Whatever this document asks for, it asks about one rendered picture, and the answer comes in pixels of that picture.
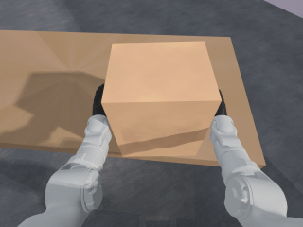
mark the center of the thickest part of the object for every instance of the robot left hand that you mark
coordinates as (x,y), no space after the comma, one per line
(97,106)

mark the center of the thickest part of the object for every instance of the robot right hand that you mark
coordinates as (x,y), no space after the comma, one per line
(222,108)

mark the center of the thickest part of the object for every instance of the carton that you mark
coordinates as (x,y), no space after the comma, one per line
(160,98)

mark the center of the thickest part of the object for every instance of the right robot upper arm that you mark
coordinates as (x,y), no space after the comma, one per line
(257,202)

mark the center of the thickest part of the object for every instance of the robot left forearm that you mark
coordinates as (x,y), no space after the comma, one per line
(94,148)

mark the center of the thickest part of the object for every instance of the left robot upper arm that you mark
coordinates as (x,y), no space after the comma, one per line
(70,196)

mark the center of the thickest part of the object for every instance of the table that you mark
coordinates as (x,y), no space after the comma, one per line
(48,82)

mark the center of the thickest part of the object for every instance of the robot right forearm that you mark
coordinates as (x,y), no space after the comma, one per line
(231,155)

